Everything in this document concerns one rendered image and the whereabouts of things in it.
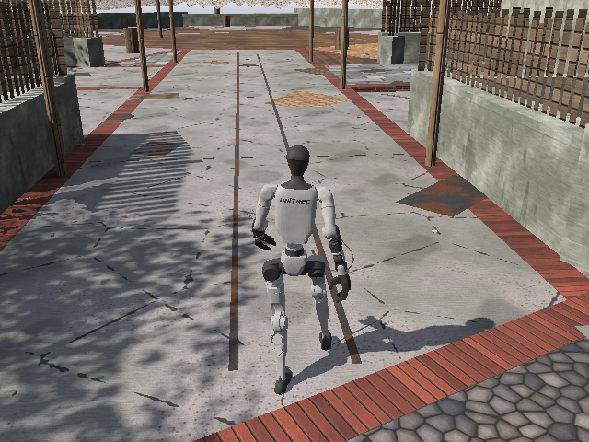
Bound robot left forearm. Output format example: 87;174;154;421
252;217;265;242

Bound humanoid robot head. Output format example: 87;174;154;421
281;145;313;190

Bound right robot hand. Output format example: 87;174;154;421
329;274;351;303

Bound left robot hand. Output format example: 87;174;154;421
255;234;276;250

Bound robot left upper arm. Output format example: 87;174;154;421
253;183;278;231

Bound left robot foot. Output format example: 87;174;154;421
274;368;292;395

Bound robot right forearm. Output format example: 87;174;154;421
329;225;349;276

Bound robot right upper arm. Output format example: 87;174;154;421
316;186;337;239

